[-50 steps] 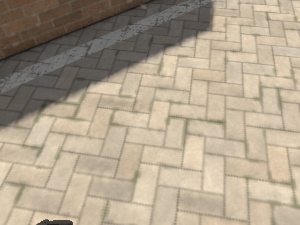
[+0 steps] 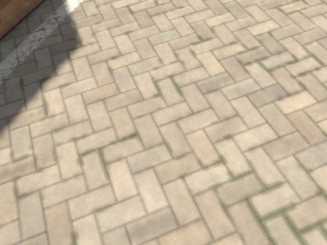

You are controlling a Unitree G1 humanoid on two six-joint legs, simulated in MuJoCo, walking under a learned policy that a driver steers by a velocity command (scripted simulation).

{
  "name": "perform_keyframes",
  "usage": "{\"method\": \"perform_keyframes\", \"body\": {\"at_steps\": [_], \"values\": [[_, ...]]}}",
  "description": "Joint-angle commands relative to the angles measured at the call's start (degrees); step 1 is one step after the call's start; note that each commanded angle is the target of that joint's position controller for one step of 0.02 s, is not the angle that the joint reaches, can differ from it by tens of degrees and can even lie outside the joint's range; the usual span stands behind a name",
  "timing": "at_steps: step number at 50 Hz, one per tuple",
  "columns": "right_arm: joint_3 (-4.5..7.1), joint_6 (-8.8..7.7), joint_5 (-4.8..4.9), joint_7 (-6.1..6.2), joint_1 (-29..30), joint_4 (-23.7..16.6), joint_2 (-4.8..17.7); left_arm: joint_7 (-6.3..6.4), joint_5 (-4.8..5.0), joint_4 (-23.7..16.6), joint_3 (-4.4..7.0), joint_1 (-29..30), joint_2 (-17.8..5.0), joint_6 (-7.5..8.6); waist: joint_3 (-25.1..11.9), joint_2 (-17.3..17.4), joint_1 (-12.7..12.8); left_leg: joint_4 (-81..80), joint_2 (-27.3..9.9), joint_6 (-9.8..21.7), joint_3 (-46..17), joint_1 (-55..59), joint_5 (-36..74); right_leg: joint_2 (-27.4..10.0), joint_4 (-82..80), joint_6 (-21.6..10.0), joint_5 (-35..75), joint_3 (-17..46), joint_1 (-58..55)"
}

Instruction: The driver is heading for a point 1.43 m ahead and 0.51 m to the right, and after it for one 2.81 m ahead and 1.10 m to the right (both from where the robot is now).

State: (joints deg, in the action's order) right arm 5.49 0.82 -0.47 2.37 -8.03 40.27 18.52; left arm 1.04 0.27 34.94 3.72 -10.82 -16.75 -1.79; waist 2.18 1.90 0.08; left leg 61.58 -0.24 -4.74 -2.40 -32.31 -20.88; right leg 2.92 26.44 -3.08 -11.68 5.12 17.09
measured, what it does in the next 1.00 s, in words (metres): walks ahead, turning right: left foot, then right foot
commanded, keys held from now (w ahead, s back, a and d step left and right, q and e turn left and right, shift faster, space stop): e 0.02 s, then w+e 0.72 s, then w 0.06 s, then w+q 0.20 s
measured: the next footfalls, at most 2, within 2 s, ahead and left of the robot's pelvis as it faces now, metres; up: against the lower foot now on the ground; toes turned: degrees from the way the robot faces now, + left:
left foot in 0.24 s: +0.08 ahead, +0.13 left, +0.00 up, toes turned -13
right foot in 0.72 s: +0.29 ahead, -0.24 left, +0.00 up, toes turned -28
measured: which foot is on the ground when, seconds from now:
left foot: up 0.00-0.22, down 0.24-0.72, up 0.74-1.00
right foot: down 0.00-0.24, up 0.26-0.70, down 0.72-1.00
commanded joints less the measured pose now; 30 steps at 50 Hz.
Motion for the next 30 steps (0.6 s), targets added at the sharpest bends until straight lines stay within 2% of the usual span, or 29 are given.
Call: {"method": "perform_keyframes", "body": {"at_steps": [1, 2, 4, 5, 8, 9, 11, 12, 13, 14, 15, 16, 17, 18, 21, 24, 27, 30], "values": [[0.51, -1.04, 0.11, -0.09, 2.0, -4.29, 3.01, 0.9, 0.19, -3.83, 2.79, 1.33, -9.75, 0.63, -7.65, -9.35, 0.33, -7.34, 0.21, -0.49, -2.07, -2.18, 2.13, -12.86, -5.96, -9.91, 15.41, 14.99, -9.92], [0.41, -1.2, 0.19, -0.35, 2.02, -4.27, 3.01, 0.98, 0.34, -3.67, 2.93, 0.72, -10.0, 0.55, -8.35, -9.46, 0.72, -10.31, 0.45, -0.38, -2.09, -0.84, 2.54, -12.42, -6.93, -10.04, 7.0, 16.19, -9.48], [0.44, -1.8, 0.73, -1.09, 3.25, -4.78, 3.39, 0.8, 0.6, -3.56, 3.01, 0.06, -10.35, 0.63, -6.59, -11.18, 1.67, -15.68, 1.07, 0.36, -1.94, 1.18, 1.82, -11.93, -9.86, -10.54, -11.32, 20.2, -6.69], [0.54, -2.26, 0.99, -1.44, 3.72, -5.08, 3.74, 0.62, 0.64, -3.44, 3.03, -0.14, -10.61, 0.76, -5.52, -11.96, 1.9, -17.94, 1.4, 0.9, -1.96, 2.14, 0.62, -11.98, -10.67, -10.76, -15.91, 22.14, -5.68], [0.76, -4.13, 1.58, -2.34, 3.46, -5.37, 4.03, 0.1, 0.82, -3.09, 2.97, -0.54, -10.78, 1.1, -4.37, -11.84, 1.7, -24.93, 2.43, 2.78, -1.65, 7.93, -1.92, -11.3, -10.48, -10.62, -20.16, 25.45, -3.29], [0.84, -4.72, 1.85, -2.56, 2.34, -5.1, 3.88, 0.01, 0.92, -3.05, 2.84, -0.28, -10.56, 1.1, -4.23, -11.62, 0.87, -28.13, 2.64, 3.43, -1.48, 11.38, -0.99, -10.61, -10.12, -10.18, -20.89, 26.24, -1.91], [1.2, -5.66, 2.1, -2.69, -2.67, -3.28, 3.34, 0.18, 1.16, -3.46, 2.27, 1.67, -9.05, 0.88, -3.8, -9.67, -2.78, -39.37, 1.97, 5.34, -0.52, 22.84, 7.05, -7.01, -6.82, -7.58, -22.99, 24.99, 3.88], [1.88, -5.85, 1.61, -2.31, -7.23, -2.21, 5.22, 0.3, 1.06, -3.91, 1.54, 2.15, -6.53, 1.11, -5.53, -6.45, -4.69, -40.59, -3.6, 7.17, -4.58, 33.28, 6.49, -4.11, 0.43, -4.5, -24.94, 21.45, 11.77], [2.31, -5.76, 0.12, -1.83, -12.81, -1.57, 8.67, 0.18, 1.12, -4.51, 0.24, 0.95, -1.76, 1.4, -8.58, 4.36, -5.17, -44.72, -15.49, 11.61, -19.09, 41.32, -7.15, 2.95, 18.52, -0.23, -25.06, 9.7, 21.03], [3.2, -6.09, -1.4, -2.63, -13.23, -0.78, 12.13, 0.07, 1.67, -7.59, 1.13, 3.59, -5.26, 2.36, -2.28, 11.24, -4.23, -50.63, -23.54, 17.92, -36.0, 35.15, -20.28, 1.96, 27.57, 0.38, -22.35, 6.38, 31.84], [2.38, -6.39, -0.5, -2.38, -9.23, -1.89, 8.83, -0.07, 1.47, -6.82, 2.04, 3.3, -8.58, 2.75, 2.19, 9.13, -2.73, -51.51, -22.87, 18.38, -33.56, 32.4, -23.22, -2.13, 33.24, 1.24, -17.41, 6.14, 34.42], [1.49, -6.31, 0.42, -1.83, -6.85, -2.39, 5.97, -0.34, 1.18, -5.19, 2.53, 1.53, -9.33, 2.71, 3.43, 8.08, -1.88, -51.6, -19.48, 16.13, -27.5, 32.09, -19.34, -2.81, 35.53, 2.21, -13.13, 5.17, 34.88], [1.01, -6.1, 0.64, -1.47, -6.0, -2.88, 4.92, -0.47, 0.8, -4.0, 2.66, 0.19, -8.83, 2.66, 2.36, 6.9, -1.52, -51.45, -17.07, 14.04, -22.29, 32.56, -14.14, -3.38, 37.11, 2.99, -9.92, 4.19, 34.2], [0.71, -6.02, 0.53, -1.17, -6.4, -2.5, 4.53, -0.88, 0.74, -3.96, 2.51, 0.67, -7.86, 2.86, 2.99, 6.31, -1.96, -51.93, -15.97, 13.28, -17.8, 31.98, -7.6, -4.2, 38.45, 3.61, -6.35, 3.71, 34.37], [0.31, -6.55, -0.4, -1.03, -8.97, -1.4, 4.31, -1.62, 0.97, -4.02, 1.64, 2.13, -4.61, 3.39, 2.03, 4.94, -3.08, -52.85, -13.81, 13.09, -7.34, 30.28, 5.25, -5.4, 40.11, 4.83, 1.45, 1.32, 32.88], [0.35, -6.36, -0.4, -1.23, -10.45, -0.16, 5.15, -2.04, 1.04, -4.74, 1.22, 4.84, -3.72, 3.41, 2.72, 4.27, -4.14, -53.27, -13.56, 13.55, -1.5, 30.64, 12.32, -6.3, 33.67, 5.86, 5.84, -0.09, 32.28], [0.6, -5.92, 0.19, -1.34, -10.9, 0.9, 6.81, -3.19, 1.02, -5.63, 0.4, 8.8, -2.14, 3.75, 3.96, 4.22, -5.4, -53.34, -13.41, 12.98, 3.97, 29.97, 16.46, -7.03, 22.97, 5.56, 9.98, -3.48, 27.75], [1.03, -5.48, 1.33, -1.51, -12.64, 2.51, 8.58, -4.45, 1.33, -6.74, -0.1, 12.09, -1.55, 4.0, 5.54, 3.46, -6.01, -53.34, -15.16, 12.55, 6.72, 31.79, 18.45, -6.92, 15.2, 3.26, 8.22, -6.52, 23.89]]}}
